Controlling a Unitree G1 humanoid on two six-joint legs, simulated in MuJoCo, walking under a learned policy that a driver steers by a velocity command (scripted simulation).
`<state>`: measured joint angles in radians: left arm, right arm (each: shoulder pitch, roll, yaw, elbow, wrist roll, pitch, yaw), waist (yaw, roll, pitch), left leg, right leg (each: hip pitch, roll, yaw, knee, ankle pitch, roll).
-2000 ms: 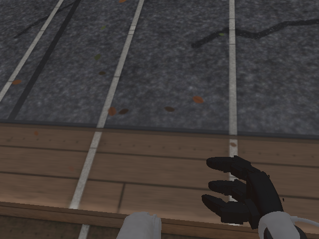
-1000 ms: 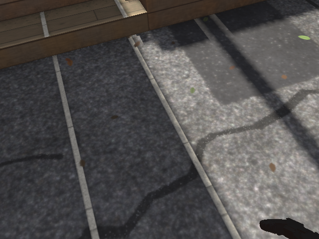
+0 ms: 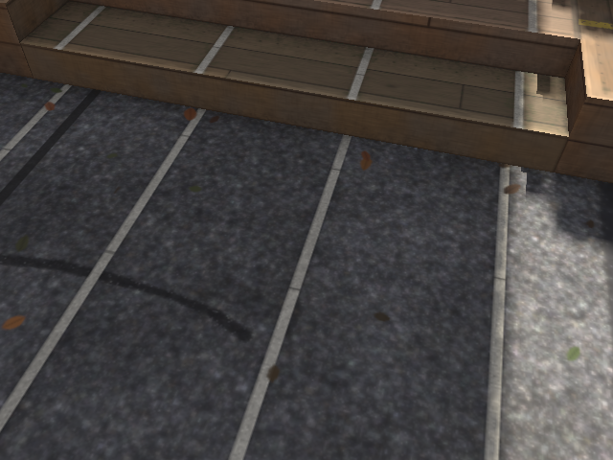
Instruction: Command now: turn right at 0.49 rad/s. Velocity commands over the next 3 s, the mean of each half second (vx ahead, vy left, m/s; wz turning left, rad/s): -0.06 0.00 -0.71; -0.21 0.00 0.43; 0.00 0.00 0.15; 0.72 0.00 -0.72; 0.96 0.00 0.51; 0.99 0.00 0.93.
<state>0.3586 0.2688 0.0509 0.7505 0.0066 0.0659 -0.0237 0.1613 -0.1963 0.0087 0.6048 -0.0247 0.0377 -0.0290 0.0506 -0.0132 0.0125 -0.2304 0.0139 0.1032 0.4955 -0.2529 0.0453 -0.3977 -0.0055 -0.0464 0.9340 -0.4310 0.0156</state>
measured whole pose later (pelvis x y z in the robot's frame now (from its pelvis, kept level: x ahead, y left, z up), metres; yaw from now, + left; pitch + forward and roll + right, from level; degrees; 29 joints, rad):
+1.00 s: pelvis -0.09 +0.07 +0.01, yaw -7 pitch +1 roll -3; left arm 0.13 0.33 0.06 0.72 0.02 0.07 0.02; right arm 0.25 -0.32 -0.09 0.69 0.00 0.08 0.01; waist -0.03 -0.03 0.08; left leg -0.30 -0.14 -0.29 0.40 -0.09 0.05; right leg -0.37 0.10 0.12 0.90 -0.39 0.04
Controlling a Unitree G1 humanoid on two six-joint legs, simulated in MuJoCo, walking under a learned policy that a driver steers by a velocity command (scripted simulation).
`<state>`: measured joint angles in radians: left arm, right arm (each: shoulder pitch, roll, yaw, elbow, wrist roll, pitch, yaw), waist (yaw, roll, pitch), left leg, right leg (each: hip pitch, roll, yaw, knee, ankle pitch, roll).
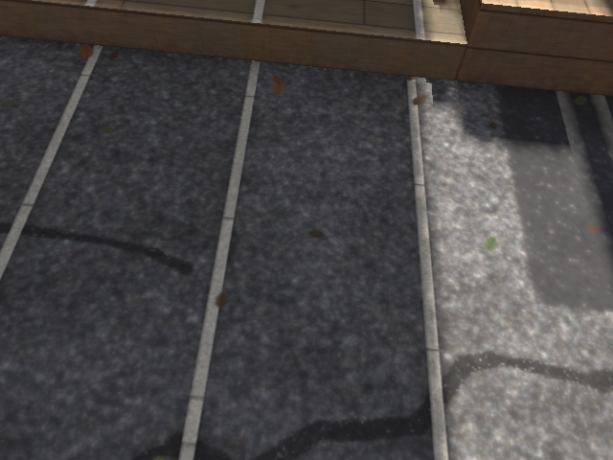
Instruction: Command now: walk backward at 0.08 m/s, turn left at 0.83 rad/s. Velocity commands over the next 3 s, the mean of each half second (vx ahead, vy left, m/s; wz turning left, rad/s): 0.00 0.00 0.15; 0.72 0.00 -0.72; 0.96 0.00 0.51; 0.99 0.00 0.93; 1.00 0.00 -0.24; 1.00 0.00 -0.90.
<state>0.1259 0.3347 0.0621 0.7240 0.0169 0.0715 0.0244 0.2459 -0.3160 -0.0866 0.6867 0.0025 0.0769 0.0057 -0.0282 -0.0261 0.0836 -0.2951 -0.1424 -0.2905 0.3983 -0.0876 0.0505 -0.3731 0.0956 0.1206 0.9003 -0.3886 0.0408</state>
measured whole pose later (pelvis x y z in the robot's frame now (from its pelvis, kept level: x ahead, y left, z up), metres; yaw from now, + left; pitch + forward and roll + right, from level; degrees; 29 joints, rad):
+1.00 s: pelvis +0.20 -0.09 -0.05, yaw -22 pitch +3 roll -1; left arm -0.02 0.28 0.02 0.62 0.05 -0.01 -0.07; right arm 0.57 -0.24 0.00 0.95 -0.03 -0.07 -0.02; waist -0.08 -0.02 0.04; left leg 0.15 0.10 0.20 0.69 -0.40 0.00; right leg -0.59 0.06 -0.14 0.74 -0.23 -0.17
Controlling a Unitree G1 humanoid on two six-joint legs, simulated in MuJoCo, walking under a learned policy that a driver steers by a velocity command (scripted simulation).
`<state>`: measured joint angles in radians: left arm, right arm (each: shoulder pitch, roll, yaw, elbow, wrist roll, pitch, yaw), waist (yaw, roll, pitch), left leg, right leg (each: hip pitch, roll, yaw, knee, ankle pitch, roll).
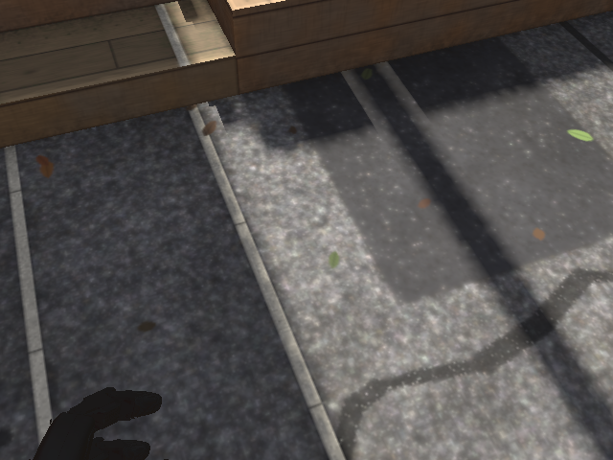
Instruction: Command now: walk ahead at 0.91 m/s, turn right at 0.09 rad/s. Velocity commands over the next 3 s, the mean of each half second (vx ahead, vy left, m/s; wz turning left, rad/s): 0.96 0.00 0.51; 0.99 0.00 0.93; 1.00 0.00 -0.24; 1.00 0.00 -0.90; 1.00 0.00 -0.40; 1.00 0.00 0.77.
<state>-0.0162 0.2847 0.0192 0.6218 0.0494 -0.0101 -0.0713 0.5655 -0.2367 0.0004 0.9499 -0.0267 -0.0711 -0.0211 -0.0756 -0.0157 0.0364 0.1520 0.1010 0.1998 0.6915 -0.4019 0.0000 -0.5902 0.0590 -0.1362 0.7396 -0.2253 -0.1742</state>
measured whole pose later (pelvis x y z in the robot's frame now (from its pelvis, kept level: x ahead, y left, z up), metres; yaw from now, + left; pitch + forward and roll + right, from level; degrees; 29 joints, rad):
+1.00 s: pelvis +0.89 +0.13 +0.04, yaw +47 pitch +2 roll -2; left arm 0.31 0.32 0.05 0.76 0.05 -0.08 0.02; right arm 0.20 -0.39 -0.08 0.73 -0.04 -0.02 0.05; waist 0.01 0.05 0.00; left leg -0.57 -0.01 -0.01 1.32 -0.28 0.11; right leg -0.23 -0.03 -0.09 0.46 -0.26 0.03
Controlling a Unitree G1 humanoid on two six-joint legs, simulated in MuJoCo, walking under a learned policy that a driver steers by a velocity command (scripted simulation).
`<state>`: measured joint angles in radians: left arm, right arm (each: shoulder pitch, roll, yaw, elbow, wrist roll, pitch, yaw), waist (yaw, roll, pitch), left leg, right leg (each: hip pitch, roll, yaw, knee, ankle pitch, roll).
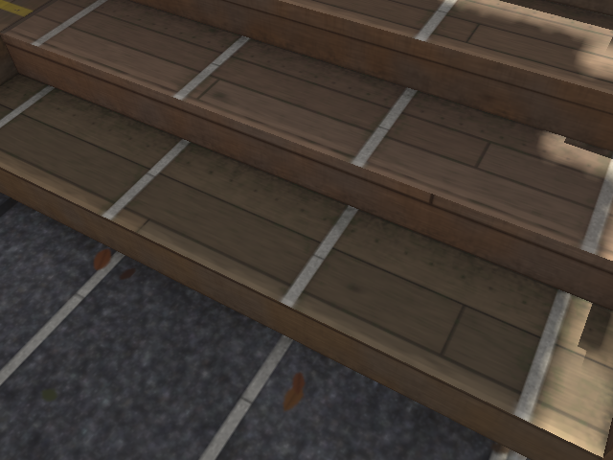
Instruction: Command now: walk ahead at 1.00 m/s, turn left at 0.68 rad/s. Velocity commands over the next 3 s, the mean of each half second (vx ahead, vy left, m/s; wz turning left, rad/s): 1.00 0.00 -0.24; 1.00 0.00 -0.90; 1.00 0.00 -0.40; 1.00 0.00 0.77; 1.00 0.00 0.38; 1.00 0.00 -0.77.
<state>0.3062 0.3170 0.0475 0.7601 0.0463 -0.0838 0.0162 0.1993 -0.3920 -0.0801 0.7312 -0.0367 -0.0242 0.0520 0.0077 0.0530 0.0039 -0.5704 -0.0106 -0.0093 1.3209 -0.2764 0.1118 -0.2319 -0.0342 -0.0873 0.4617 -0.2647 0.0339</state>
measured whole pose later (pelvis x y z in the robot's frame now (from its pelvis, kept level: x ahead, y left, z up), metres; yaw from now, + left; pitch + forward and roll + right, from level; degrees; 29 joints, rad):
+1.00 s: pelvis +0.87 -0.17 +0.14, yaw -36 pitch +5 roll +2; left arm 0.49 0.26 0.04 0.92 0.02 -0.08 0.01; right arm -0.10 -0.07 0.09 0.38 -0.09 -0.06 -0.02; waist 0.05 -0.05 -0.03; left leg -1.29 0.06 -0.03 1.86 -0.51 0.05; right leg -0.15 0.21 0.21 0.49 -0.34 -0.20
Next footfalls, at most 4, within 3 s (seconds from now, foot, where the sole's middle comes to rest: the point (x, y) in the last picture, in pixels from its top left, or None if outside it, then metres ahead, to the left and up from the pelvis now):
0.26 left None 0.41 0.10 -0.77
0.72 right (396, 294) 0.80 -0.15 -0.63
1.10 left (414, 126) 1.21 -0.22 -0.48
1.50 right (607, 59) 1.27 -0.66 -0.33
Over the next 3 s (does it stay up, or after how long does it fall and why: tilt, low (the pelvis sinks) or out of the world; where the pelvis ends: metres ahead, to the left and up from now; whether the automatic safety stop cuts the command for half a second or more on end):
stays up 2.43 -1.09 0.86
